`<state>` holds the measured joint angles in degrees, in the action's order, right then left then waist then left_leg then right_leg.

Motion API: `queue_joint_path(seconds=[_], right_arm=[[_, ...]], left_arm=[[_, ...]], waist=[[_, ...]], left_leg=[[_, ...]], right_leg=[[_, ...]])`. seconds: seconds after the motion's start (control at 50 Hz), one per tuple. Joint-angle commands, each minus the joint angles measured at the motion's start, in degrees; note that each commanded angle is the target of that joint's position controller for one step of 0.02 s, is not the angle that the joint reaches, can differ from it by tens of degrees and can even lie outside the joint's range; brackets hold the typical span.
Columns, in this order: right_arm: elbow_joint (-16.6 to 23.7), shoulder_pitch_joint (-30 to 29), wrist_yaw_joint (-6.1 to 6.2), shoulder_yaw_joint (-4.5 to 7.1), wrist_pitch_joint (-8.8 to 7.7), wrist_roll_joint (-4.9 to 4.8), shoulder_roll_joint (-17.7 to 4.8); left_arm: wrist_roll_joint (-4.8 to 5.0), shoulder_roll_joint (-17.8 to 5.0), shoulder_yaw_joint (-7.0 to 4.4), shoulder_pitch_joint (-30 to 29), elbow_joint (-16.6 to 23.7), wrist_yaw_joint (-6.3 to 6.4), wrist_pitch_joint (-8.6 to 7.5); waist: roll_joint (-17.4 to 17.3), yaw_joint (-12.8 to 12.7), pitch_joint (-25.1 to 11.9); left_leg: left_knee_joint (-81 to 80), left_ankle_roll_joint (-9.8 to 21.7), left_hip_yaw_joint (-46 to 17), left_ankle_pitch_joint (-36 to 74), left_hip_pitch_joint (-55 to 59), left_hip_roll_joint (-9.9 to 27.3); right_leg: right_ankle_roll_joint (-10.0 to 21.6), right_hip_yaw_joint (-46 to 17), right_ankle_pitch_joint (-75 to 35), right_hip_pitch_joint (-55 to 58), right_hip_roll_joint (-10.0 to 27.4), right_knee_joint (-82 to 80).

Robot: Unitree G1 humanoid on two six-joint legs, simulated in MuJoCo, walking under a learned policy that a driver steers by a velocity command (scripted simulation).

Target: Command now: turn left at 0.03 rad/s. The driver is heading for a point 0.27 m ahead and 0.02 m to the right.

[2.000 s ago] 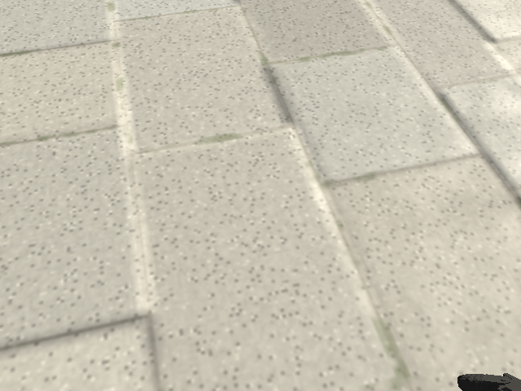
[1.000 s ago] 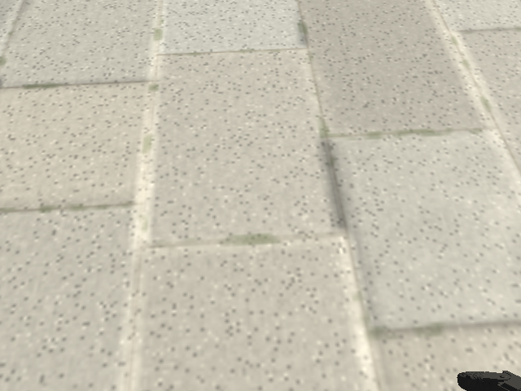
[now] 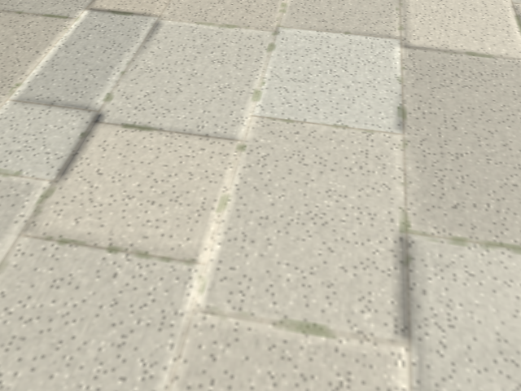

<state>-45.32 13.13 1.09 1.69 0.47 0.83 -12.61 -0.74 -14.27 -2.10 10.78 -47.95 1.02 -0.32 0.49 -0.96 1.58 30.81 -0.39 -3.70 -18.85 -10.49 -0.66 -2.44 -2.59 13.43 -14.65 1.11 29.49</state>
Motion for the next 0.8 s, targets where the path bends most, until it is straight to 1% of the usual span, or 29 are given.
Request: queue_joint_path(seconds=[0.02, 0.14, 0.36, 0.38, 0.4, 0.42, 0.44, 0.46, 0.48, 0.5, 0.52, 0.54, 0.56, 0.58, 0.6, 0.62, 0.64, 0.66, 0.68, 0.7, 0.72, 0.74, 0.76, 0.78, 0.8], right_arm=[[2.22, 0.04, 0.33, 1.62, -0.99, -0.14, -6.96], [-0.48, 0.95, 0.32, 1.49, -1.30, -0.36, -6.32], [-6.02, 2.44, 0.57, 1.22, -1.37, -0.56, -5.74], [-6.97, 3.51, 0.67, 1.15, -1.26, -0.60, -5.49], [-7.50, 4.03, 0.85, 1.47, -1.02, -0.91, -6.37], [-7.50, 4.22, 1.01, 2.00, -0.84, -1.25, -8.15], [-7.50, 5.29, 1.08, 2.40, -0.93, -1.52, -9.66], [-7.63, 6.36, 1.09, 2.93, -1.35, -1.85, -11.47], [-7.86, 6.65, 1.13, 3.32, -1.96, -2.18, -12.36], [-7.74, 5.77, 1.13, 3.23, -2.59, -2.16, -11.79], [-7.22, 3.56, 1.09, 2.91, -2.88, -2.07, -10.59], [-6.70, 0.79, 1.05, 2.66, -2.74, -2.24, -9.81], [-6.58, -0.68, 0.99, 2.53, -2.41, -2.35, -9.44], [-6.57, -0.33, 1.13, 2.19, -2.30, -1.99, -8.03], [-6.11, 1.32, 1.60, 1.30, -2.33, -0.63, -5.08], [-5.92, 2.97, 2.27, 1.11, -2.04, -0.82, -3.84], [-6.70, 3.96, 2.46, 1.71, -1.64, -1.62, -5.89], [-7.56, 4.26, 2.26, 1.90, -1.44, -1.89, -6.36], [-8.50, 4.21, 2.21, 1.96, -1.32, -1.76, -5.91], [-8.67, 3.08, 2.17, 2.13, -1.23, -1.58, -5.99], [-8.78, 2.16, 2.01, 2.11, -1.24, -1.60, -5.44], [-9.11, 1.87, 1.80, 1.83, -1.25, -1.79, -4.33], [-9.33, 1.33, 1.69, 1.53, -1.24, -1.94, -3.49], [-9.43, 0.58, 1.68, 1.37, -1.09, -2.09, -3.34], [-9.66, 0.19, 1.74, 1.38, -0.83, -2.27, -3.74]], left_arm=[[0.18, -5.73, -1.53, -0.81, 1.68, 0.44, -0.51], [0.42, -5.88, -1.81, -0.20, -1.81, 0.98, -0.09], [0.66, -5.57, -1.84, 0.57, -7.58, 1.71, 0.49], [0.67, -4.87, -1.66, 1.48, -8.47, 1.74, 0.59], [0.94, -4.67, -1.65, 1.43, -8.94, 1.80, 0.68], [1.26, -4.63, -1.71, 0.83, -8.88, 1.83, 0.57], [1.37, -4.47, -1.65, -0.69, -8.17, 1.71, 0.06], [1.65, -3.91, -1.48, -2.28, -7.19, 1.33, -0.87], [2.03, -3.45, -1.30, -3.34, -6.43, 0.83, -1.97], [2.46, -3.58, -1.39, -3.18, -6.27, 0.26, -2.98], [2.56, -3.41, -1.32, -2.56, -6.48, -0.16, -3.74], [2.37, -2.90, -1.27, 0.26, -7.61, -0.50, -4.26], [1.84, -2.89, -1.61, 4.68, -9.87, -0.66, -4.43], [0.95, -4.68, -2.28, 7.77, -11.44, -0.69, -4.15], [0.88, -9.34, -3.29, 10.69, -11.52, -0.46, -3.72], [0.22, -10.79, -2.95, 13.93, -12.68, -1.07, -3.72], [0.12, -6.85, -1.57, 11.13, -12.09, -1.19, -4.27], [0.42, -6.26, -1.26, 8.28, -11.27, -1.10, -4.55], [0.55, -7.42, -1.39, 5.56, -10.25, -0.98, -4.53], [0.72, -6.46, -0.97, 3.33, -9.55, -0.76, -4.43], [0.49, -4.85, -0.34, 2.75, -9.72, -0.43, -4.02], [0.20, -4.23, -0.05, 3.30, -10.26, -0.14, -3.50], [0.07, -4.55, 0.00, 3.85, -10.65, 0.15, -2.97], [0.08, -5.32, -0.07, 4.06, -10.85, 0.39, -2.48], [0.23, -6.36, -0.26, 3.97, -10.96, 0.55, -2.08]], waist=[[-2.28, 0.15, -0.38], [-1.09, 0.21, -0.84], [-0.98, 0.24, -0.11], [-1.53, 0.28, -1.20], [-2.63, 0.65, -0.17], [-4.89, 1.23, 1.70], [-7.64, 2.20, 4.06], [-11.05, 2.98, 6.31], [-12.51, 3.28, 8.69], [-12.38, 2.61, 9.97], [-11.29, 1.55, 10.58], [-9.71, -0.64, 9.14], [-8.01, -2.69, 6.27], [-4.28, -2.88, 3.06], [7.70, -2.15, -0.98], [17.22, -2.52, -4.13], [11.49, -0.82, -1.97], [8.13, 0.00, -0.38], [5.70, 0.85, -1.00], [4.50, 1.35, -0.67], [4.74, 1.74, -1.19], [5.81, 1.69, -1.89], [6.32, 1.42, -2.72], [6.26, 1.10, -3.30], [5.87, 0.99, -3.67]], left_leg=[[-7.84, 1.64, -3.54, 7.58, -5.17, 3.31], [-7.62, 1.59, -2.57, 10.35, -3.91, 2.63], [-8.19, 1.27, -1.02, 11.49, -3.03, 1.62], [-9.11, 1.51, -0.82, 5.60, -2.60, 1.29], [-10.27, 2.52, -1.52, -4.56, -3.17, 1.23], [-12.22, 4.40, -4.29, -16.05, -4.23, 2.63], [-15.69, 6.85, -9.60, -25.09, -4.74, 6.23], [-19.49, 9.81, -16.69, -30.12, -4.43, 11.38], [-21.89, 12.53, -22.41, -30.26, -5.90, 15.52], [-22.31, 13.64, -24.09, -26.90, -5.16, 17.20], [-20.28, 12.86, -21.68, -18.86, -4.07, 16.48], [-16.70, 10.68, -16.42, -10.15, -4.57, 13.73], [-12.12, 8.16, -11.10, 0.29, -6.43, 10.25], [-5.07, 5.28, -6.15, 8.54, -7.60, 6.46], [7.15, 0.84, 1.49, 3.49, -11.66, -0.09], [15.24, -1.89, 1.53, -14.21, -14.76, -2.24], [23.64, -2.76, -1.72, -18.25, -15.79, 0.03], [27.93, -3.00, -2.19, -16.84, -16.84, 1.21], [28.06, -2.92, -1.67, -13.99, -17.00, 2.38], [25.44, -2.95, -1.67, -10.56, -16.78, 3.86], [21.39, -3.08, -1.07, -7.88, -14.30, 4.47], [17.17, -3.33, 0.27, -6.35, -12.02, 4.02], [13.07, -3.45, 1.37, -5.27, -9.75, 3.52], [9.34, -3.48, 2.31, -4.22, -7.54, 2.93], [6.05, -3.46, 3.08, -2.12, -5.52, 2.40]], right_leg=[[0.51, -0.59, -7.71, 4.27, 0.89, -2.66], [0.29, -0.62, -9.58, 5.33, 1.02, -2.86], [0.54, -0.28, -9.83, 5.68, 0.82, -3.61], [0.59, 0.85, -4.77, 6.02, -0.12, -3.31], [0.85, 2.72, 3.26, 4.25, -1.89, -1.38], [1.21, 4.68, 11.40, 0.79, -3.65, 1.92], [1.52, 5.71, 14.74, -3.98, -4.23, 6.02], [2.06, 5.99, 13.61, -8.35, -3.74, 11.18], [3.13, 3.88, 12.05, -10.34, -1.46, 14.95], [4.28, 2.48, 12.85, -12.48, 0.26, 16.22], [5.22, 2.06, 13.74, -12.42, 1.09, 12.93], [5.91, 2.96, 11.42, -6.74, 0.66, 4.89], [5.45, 4.75, 2.35, 2.57, -1.45, -2.77], [4.64, 1.90, -5.34, 9.01, -0.72, -4.71], [6.82, -10.19, -15.24, 14.64, 7.80, -9.05], [14.41, -24.42, -22.37, 16.03, 17.46, -12.79], [16.99, -25.39, -25.38, 14.07, 18.86, -12.44], [16.47, -20.11, -28.93, 12.58, 17.50, -11.13], [15.09, -15.91, -30.75, 12.35, 15.56, -10.71], [13.97, -12.67, -35.71, 12.06, 14.45, -10.30], [12.70, -8.77, -39.57, 11.15, 12.20, -9.87], [12.05, -5.92, -42.49, 11.06, 10.37, -9.18], [11.86, -4.15, -44.22, 11.16, 9.20, -8.44], [12.10, -3.39, -44.92, 10.94, 8.68, -7.99], [12.62, -3.64, -44.56, 10.46, 8.83, -7.95]])
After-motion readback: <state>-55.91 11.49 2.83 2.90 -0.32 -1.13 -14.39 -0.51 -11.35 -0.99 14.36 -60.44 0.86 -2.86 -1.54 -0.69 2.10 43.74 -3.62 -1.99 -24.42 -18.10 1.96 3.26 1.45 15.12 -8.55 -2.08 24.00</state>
